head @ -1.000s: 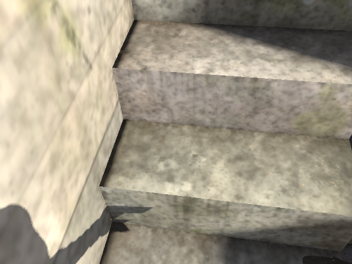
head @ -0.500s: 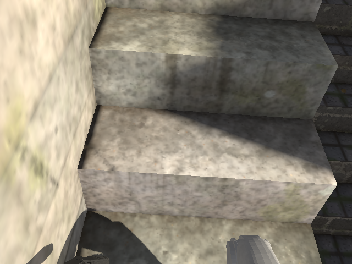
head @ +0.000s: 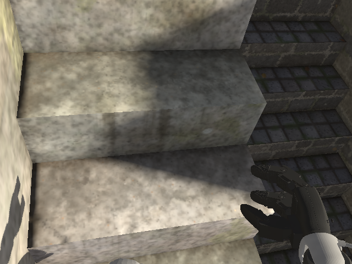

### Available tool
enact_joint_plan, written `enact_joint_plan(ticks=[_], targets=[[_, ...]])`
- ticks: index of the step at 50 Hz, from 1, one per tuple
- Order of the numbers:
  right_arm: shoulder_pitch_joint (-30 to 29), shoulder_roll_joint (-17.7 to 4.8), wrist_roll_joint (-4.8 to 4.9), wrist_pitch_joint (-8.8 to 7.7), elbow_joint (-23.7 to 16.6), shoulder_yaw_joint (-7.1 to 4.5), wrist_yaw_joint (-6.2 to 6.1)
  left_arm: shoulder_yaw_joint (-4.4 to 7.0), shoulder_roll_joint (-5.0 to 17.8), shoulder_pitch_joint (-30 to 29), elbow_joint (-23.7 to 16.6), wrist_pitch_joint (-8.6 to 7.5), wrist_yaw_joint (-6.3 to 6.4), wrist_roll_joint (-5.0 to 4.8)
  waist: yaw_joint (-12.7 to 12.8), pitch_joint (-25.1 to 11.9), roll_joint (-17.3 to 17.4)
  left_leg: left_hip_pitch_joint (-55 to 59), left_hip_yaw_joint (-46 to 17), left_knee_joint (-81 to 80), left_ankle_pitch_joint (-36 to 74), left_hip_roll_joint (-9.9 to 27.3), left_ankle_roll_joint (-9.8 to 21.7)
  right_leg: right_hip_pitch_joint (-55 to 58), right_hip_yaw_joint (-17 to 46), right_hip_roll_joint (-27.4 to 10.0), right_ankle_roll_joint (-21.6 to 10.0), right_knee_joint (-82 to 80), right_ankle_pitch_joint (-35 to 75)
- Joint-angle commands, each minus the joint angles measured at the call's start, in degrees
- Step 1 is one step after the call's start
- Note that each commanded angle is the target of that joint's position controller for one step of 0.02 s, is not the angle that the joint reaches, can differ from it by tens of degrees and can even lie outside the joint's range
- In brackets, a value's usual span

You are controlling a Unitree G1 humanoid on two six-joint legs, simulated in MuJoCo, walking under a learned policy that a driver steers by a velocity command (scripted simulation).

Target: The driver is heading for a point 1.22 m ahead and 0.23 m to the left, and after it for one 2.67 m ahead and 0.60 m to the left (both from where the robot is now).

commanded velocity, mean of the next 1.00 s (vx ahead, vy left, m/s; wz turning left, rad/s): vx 0.58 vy -0.44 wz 0.43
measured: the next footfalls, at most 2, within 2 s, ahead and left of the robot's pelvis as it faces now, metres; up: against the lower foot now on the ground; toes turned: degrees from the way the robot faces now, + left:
right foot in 0.44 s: -0.06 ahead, -0.27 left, -0.04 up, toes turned +8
left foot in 0.74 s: -0.54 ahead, -0.14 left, -0.39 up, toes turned +9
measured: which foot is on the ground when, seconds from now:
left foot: down 0.00-0.46, up 0.48-0.72, down 0.74-0.84, up 0.86-0.96, down 0.98-1.00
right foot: down 0.00-0.00, up 0.02-0.42, down 0.44-0.60, up 0.62-0.80, down 0.82-0.94, up 0.96-1.00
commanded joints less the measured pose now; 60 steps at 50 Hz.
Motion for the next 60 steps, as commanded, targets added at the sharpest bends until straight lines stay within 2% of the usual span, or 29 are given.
enact_joint_plan(ticks=[1, 3, 5, 7, 11, 16, 23, 26, 30, 32, 34, 35, 36, 37, 39, 40, 41, 42, 43, 44, 46, 47, 48, 50, 52, 55, 57, 58, 60], targets=[[25.47, -14.16, -1.27, -1.59, 6.28, -5.39, -2.07, 4.42, 7.89, -9.1, -6.98, -0.58, -3.47, -2.11, -11.82, -13.84, 11.48, 41.7, -11.1, -57.08, 4.38, 8.33, 0.97, -4.17, -3.95, -3.39, -4.76, 9.59, 29.52], [18.13, -20.53, -0.65, -1.55, 7.9, -9.08, -4.56, 3.82, -0.22, 4.33, -4.68, 2.02, -5.22, -5.3, 0.11, -25.93, 23.76, 56.48, -38.16, -57.01, 19.55, 18.65, 0.03, -16.2, 16.3, 4.24, 2.84, 45.36, -0.66], [8.8, -9.63, 1.17, -1.54, 8.61, -7.21, -3.07, 1.83, 1.21, 5.95, -2.16, 2.11, -7.0, -3.08, 4.3, -24.0, 18.98, 44.32, -29.93, -43.34, 4.95, 16.24, 3.03, -20.69, 17.47, -0.89, 4.4, 63.84, 4.45], [10.41, -8.64, 0.52, -0.97, 13.92, -8.27, -5.67, 0.4, 0.01, -6.99, -6.82, 3.0, -7.22, 1.9, 1.92, -17.1, 11.47, 35.93, -23.55, -36.39, 2.14, 12.58, -1.3, -25.49, 19.37, 0.24, 4.93, 68.3, 8.1], [15.69, -10.17, -1.97, -2.79, 17.04, -8.4, -5.2, -1.62, -3.49, -9.86, -6.24, 3.26, -7.89, 1.57, 0.59, -9.05, -1.35, 26.45, -16.48, -35.24, -3.59, 9.07, -2.31, -27.85, 10.27, 1.96, 3.55, 61.86, 1.64], [11.21, -12.91, -3.0, -2.18, 15.3, -9.21, -5.99, -2.79, -3.93, -11.77, -10.21, 4.19, -7.63, 1.88, 1.73, -7.47, 17.66, 19.43, -13.09, -36.33, 2.68, 3.39, -3.09, -22.52, 0.69, -2.41, -0.94, 45.02, -2.11], [-1.68, -10.76, -2.72, 0.52, 6.26, -10.38, -7.08, -2.57, -7.95, 8.68, -7.09, 3.33, -7.72, -3.1, 14.74, -9.35, 9.61, 13.66, 6.11, -20.49, 13.48, -4.12, -4.62, -1.42, -4.64, -9.26, -13.2, -6.14, 15.16], [48.75, -16.39, 1.26, 5.88, 21.43, -15.84, -8.69, -2.21, -3.55, -45.68, -20.73, 0.16, -8.64, 6.04, -22.81, -23.74, -13.49, 36.04, 22.23, 33.05, 10.01, -16.22, -13.01, -18.59, -12.05, -9.74, -9.61, 11.81, 36.72], [63.1, -14.96, -1.54, 6.49, 22.96, -13.05, -7.96, -5.33, -10.71, -70.45, -31.11, 1.92, -2.47, 2.02, -40.23, -5.46, -2.84, 50.81, -10.14, -20.64, 32.42, 9.47, 1.85, -51.15, -6.1, -14.0, -1.2, 50.47, -6.07], [41.22, -11.54, -2.74, 4.21, 22.64, -10.74, -2.78, -7.43, -15.12, -48.31, -31.61, 4.72, 0.31, 0.81, -20.54, 8.68, 17.01, 34.53, -4.89, -72.87, 43.36, 8.71, 4.18, -37.19, -10.01, -5.86, 3.92, 78.09, -21.26], [19.92, -5.23, -2.71, 2.04, 17.91, -5.43, -1.66, -5.71, -11.52, -29.99, -32.68, 6.76, -0.81, 4.76, -2.16, 6.18, 10.67, 29.07, -0.33, -81.02, 51.06, 2.98, 0.74, -30.97, -10.84, 1.23, 0.92, 100.89, -24.55], [19.85, -5.45, -7.53, 0.84, 16.37, -3.78, -2.58, -7.85, -16.32, -27.53, -36.83, 5.55, -2.12, 2.83, 3.25, 6.78, 16.63, 16.57, -5.52, -71.81, 63.83, -2.05, -1.33, -28.14, -8.8, 0.78, 5.16, 106.26, -7.53], [24.3, -5.87, -7.53, 0.54, 20.71, -3.44, -2.48, -7.01, -14.38, -40.26, -38.75, 3.73, -2.11, 0.02, -5.04, 2.52, 8.82, 17.52, 2.68, -95.07, 61.03, 3.96, 2.72, -19.78, -10.34, -2.51, 3.4, 104.23, -6.82], [23.06, -7.68, -7.33, -0.41, 22.22, -3.17, -0.78, -5.99, -14.64, -26.86, -34.38, 4.1, -1.58, -2.44, 0.69, -1.47, 5.75, 27.5, 4.75, -101.94, 70.52, 4.84, 3.06, -14.35, -12.69, 0.99, 0.32, 98.88, -5.44], [44.38, -12.03, -6.11, -2.83, 29.85, -8.36, -2.96, -7.21, -11.53, -40.73, -43.34, 0.79, -4.54, -0.53, -7.95, 14.96, 20.69, 43.81, -10.0, -86.99, 145.88, 8.96, -1.03, -26.82, -12.31, 3.86, -0.63, 50.72, -32.41], [39.79, -11.36, -5.79, 0.52, 32.42, -9.34, -5.29, -5.06, -10.44, -39.0, -42.27, 0.63, -4.86, 1.57, -2.0, 10.02, 14.07, 45.66, -13.76, -72.16, 150.28, 11.36, -3.56, -20.37, -7.33, 4.9, -2.82, 39.25, -28.85], [34.73, -15.29, -1.62, 3.01, 27.93, -12.48, -8.53, -3.18, -9.18, -27.09, -36.0, 3.34, -5.29, -0.11, -0.41, 3.35, 20.39, 44.34, -26.09, -68.9, 123.8, 17.83, 1.23, -10.48, 5.47, -1.35, -5.48, 21.74, -24.07], [34.64, -16.38, 2.32, 2.88, 25.3, -13.49, -8.29, 0.05, -3.68, -22.05, -34.87, 3.64, -4.81, -0.36, -3.7, -3.02, 7.38, 28.79, -30.43, -59.54, 77.39, 17.27, 1.96, 12.72, 9.26, -6.29, -7.74, 11.39, -8.04], [45.54, -7.87, 2.62, 4.31, 27.97, -9.79, -5.94, 0.07, -5.2, -42.66, -37.49, 2.59, -8.12, -0.09, -13.71, -9.58, -25.74, -7.56, -15.9, -42.53, 1.35, 4.84, 1.94, 37.77, 15.67, -11.43, -12.3, 17.02, 13.58], [44.59, -14.48, 0.69, 5.56, 28.52, -11.49, -6.38, 0.17, -10.04, -45.15, -39.26, 3.91, -6.13, -0.66, -10.75, -14.74, -28.86, 19.36, -7.08, -30.55, -14.33, 5.32, 2.89, 2.81, 11.56, -17.73, -11.61, 14.76, 27.43], [57.69, -9.15, 1.01, 6.29, 29.47, -10.45, -1.22, -2.67, -18.05, -62.54, -31.49, 4.35, -1.38, 1.64, -33.6, -11.52, 6.16, 48.4, 10.23, -44.08, 7.05, 1.62, 15.79, -36.12, -18.76, -6.78, 8.4, 33.0, 11.97], [47.99, -7.84, -0.59, 6.24, 25.93, -9.94, 0.87, -1.91, -15.54, -55.35, -25.98, 3.96, 3.01, -0.54, -30.64, -8.88, 33.35, 31.81, 8.38, -50.04, 26.34, 5.86, 21.02, -24.43, -25.65, -2.6, 8.23, 65.06, 5.18], [25.88, -6.91, -1.1, 5.12, 18.05, -8.64, 2.8, -0.61, -12.96, -39.5, -21.26, 4.23, 5.27, -0.9, -17.22, -11.49, 36.19, 8.81, 6.55, -56.35, 22.75, 5.25, 19.07, -6.63, -21.22, -1.54, 8.67, 87.24, 3.97], [-20.11, -0.44, -2.75, 2.79, 1.88, -3.08, 1.24, 0.41, -11.57, -12.38, -16.46, 7.43, 3.4, -3.86, 12.21, 0.85, 27.44, -41.36, -3.94, -76.92, 0.21, 10.41, 11.1, 10.64, -7.48, -6.03, 5.0, 104.01, 6.04], [-22.22, -7.54, 0.12, 1.35, -2.19, -4.42, -2.78, 1.54, -6.44, -2.26, -10.79, 9.86, 0.33, -3.63, 13.48, 9.26, 8.66, -30.74, 9.35, -82.01, 1.03, 4.87, 6.56, 5.84, -18.41, 0.92, 9.47, 83.19, 7.85], [-24.26, -2.53, -2.36, 1.35, -6.62, -4.21, -4.4, -0.04, -1.63, 13.41, -4.26, 7.23, 1.41, -4.57, 12.6, 13.1, 11.22, -21.46, 12.26, -70.7, 9.62, -2.89, -8.49, 13.09, -21.62, -5.05, -0.74, 18.42, 2.38], [4.54, 3.22, 1.21, 3.04, 3.26, -5.12, -4.16, -2.14, -10.57, -0.49, -1.85, 5.14, -0.63, -3.98, -0.65, 6.64, -17.25, 11.32, 13.9, -2.74, 1.14, -8.53, 0.89, -9.91, -15.81, -11.91, -10.14, -9.61, 34.87], [21.8, 4.45, -0.26, 2.42, 4.01, -5.19, -4.41, -3.85, -13.04, -17.86, -5.91, 5.27, -1.19, -1.63, -14.95, -4.03, -14.96, 18.7, 3.55, 23.11, 0.04, -13.02, 1.01, -13.91, -14.43, -10.02, -10.03, -13.05, 37.46], [21.28, 4.87, 0.21, 5.45, -0.15, -5.98, -5.19, -6.51, -10.77, -23.56, -11.39, 2.54, -0.54, 3.18, -21.11, -5.44, 15.69, 20.25, -7.97, 36.28, 8.9, -15.87, -3.02, -19.13, 3.96, -16.16, -6.87, -16.28, 30.38]])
